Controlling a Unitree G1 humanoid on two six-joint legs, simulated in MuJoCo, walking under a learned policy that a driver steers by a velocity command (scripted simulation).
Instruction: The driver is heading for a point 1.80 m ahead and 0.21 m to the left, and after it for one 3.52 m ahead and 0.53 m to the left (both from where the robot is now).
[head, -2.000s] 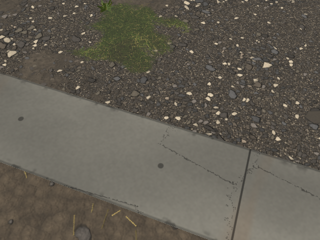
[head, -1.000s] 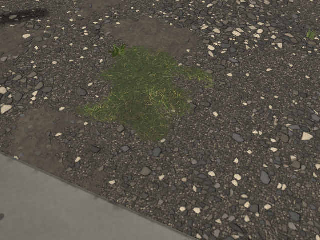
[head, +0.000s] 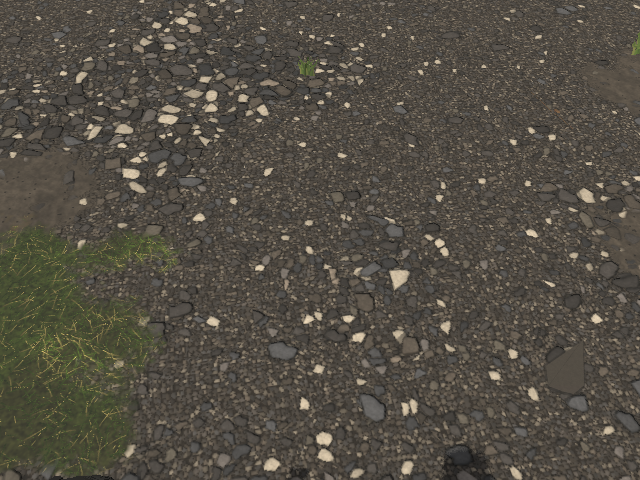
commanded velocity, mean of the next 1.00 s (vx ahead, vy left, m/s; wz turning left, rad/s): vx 0.03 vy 0.00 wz -0.08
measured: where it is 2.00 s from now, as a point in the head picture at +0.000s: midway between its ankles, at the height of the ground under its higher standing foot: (347, 462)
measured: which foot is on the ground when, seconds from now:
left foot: down 0.00-1.00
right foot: up 0.00-0.28, down 0.30-1.00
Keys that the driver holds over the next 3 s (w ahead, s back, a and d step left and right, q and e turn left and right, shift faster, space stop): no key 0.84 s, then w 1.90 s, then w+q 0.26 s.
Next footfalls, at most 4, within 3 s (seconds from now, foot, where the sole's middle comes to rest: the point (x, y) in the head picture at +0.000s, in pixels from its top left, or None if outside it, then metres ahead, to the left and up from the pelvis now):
0.30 right None -0.01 -0.15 -0.77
1.70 right None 0.52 -0.19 -0.94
2.14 left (309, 373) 0.82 0.02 -0.94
2.72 right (395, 282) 1.12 -0.23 -0.93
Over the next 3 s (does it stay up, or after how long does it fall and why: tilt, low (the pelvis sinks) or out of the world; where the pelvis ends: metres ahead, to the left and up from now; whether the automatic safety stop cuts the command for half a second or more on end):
stays up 1.10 -0.14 -0.15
